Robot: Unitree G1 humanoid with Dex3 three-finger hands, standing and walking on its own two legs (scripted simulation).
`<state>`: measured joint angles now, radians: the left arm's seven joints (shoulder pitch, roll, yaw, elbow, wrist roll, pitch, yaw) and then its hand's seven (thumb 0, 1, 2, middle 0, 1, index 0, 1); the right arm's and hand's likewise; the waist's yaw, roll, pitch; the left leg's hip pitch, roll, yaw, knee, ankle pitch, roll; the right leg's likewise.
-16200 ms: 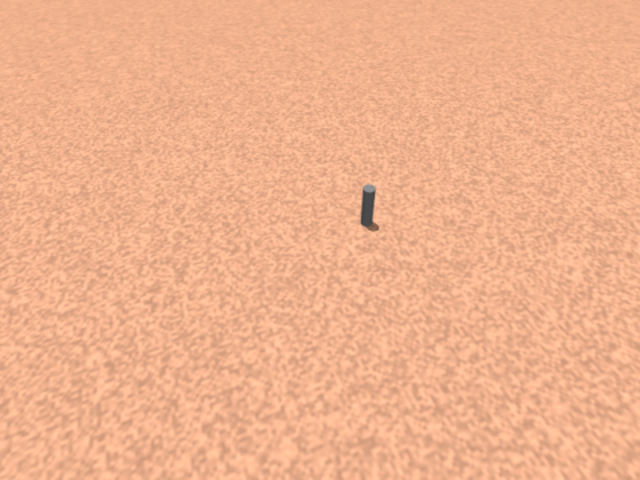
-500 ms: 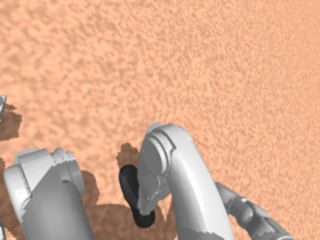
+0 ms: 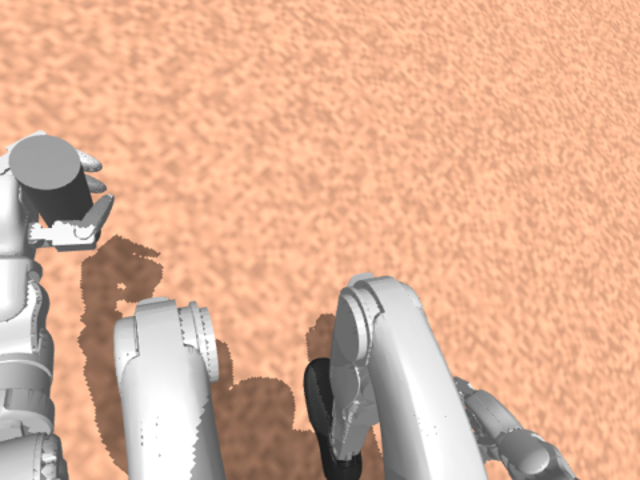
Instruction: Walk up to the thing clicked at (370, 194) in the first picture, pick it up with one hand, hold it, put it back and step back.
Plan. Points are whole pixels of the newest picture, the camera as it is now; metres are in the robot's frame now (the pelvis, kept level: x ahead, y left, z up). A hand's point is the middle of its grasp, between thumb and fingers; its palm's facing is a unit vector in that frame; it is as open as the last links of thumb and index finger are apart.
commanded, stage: settle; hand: left
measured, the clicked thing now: (65, 204) +0.43 +0.27 -0.09
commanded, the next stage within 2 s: lift in 0.96 s
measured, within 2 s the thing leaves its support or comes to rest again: neither
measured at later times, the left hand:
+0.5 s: hand (73, 169) +0.43 +0.25 -0.01, palm faces +0.14 -0.99 -0.04, open 6.8 cm
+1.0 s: hand (60, 151) +0.43 +0.25 +0.03, palm faces +0.16 -0.99 -0.03, open 6.8 cm
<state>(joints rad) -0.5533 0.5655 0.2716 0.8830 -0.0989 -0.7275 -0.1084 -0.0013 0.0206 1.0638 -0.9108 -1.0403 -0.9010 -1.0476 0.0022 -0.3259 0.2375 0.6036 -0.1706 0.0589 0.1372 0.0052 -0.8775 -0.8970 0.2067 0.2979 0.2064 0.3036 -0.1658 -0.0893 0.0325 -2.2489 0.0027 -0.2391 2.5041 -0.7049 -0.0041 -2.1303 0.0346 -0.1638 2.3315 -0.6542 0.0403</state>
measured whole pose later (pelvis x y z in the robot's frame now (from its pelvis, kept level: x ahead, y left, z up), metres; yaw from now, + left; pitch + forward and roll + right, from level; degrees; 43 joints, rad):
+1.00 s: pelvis +0.01 -0.02 +0.05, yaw +7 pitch +33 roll -5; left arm -0.61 0.40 0.35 0.85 -0.14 -0.56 -0.23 0.00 0.01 1.08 -0.92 -1.03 -0.91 -1.04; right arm 0.09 -0.29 0.06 0.64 -0.06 0.03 0.06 0.01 -0.88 -0.90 0.20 0.30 0.20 0.30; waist -0.12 -0.01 -0.13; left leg -2.15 0.01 -0.11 2.28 -0.70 -0.02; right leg -2.10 0.00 -0.06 2.21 -0.69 0.01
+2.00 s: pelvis +0.04 -0.01 +0.23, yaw +9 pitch +29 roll -4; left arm -0.22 0.30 0.20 0.28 -0.20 -0.25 -0.17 0.00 0.02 1.06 -0.92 -1.03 -0.91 -1.04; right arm 0.14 -0.25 0.00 0.59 0.05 -0.02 -0.03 0.01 -0.89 -0.89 0.20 0.30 0.20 0.30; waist -0.04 0.03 -0.20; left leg -1.55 0.03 -0.07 1.71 -0.66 -0.01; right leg -1.51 0.00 -0.04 1.66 -0.65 0.01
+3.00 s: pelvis +0.09 +0.00 +0.39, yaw +11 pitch +12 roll -2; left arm -0.16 0.25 0.14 0.43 -0.21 -0.31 -0.22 0.00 0.02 1.06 -0.91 -1.03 -0.90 -1.04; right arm 0.24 -0.23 0.01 0.64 0.03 -0.06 -0.05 0.01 -0.90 -0.89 0.20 0.30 0.20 0.30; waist -0.04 0.02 -0.09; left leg -0.76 0.03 -0.03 1.03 -0.49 -0.01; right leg -0.73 0.00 -0.03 0.98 -0.47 0.01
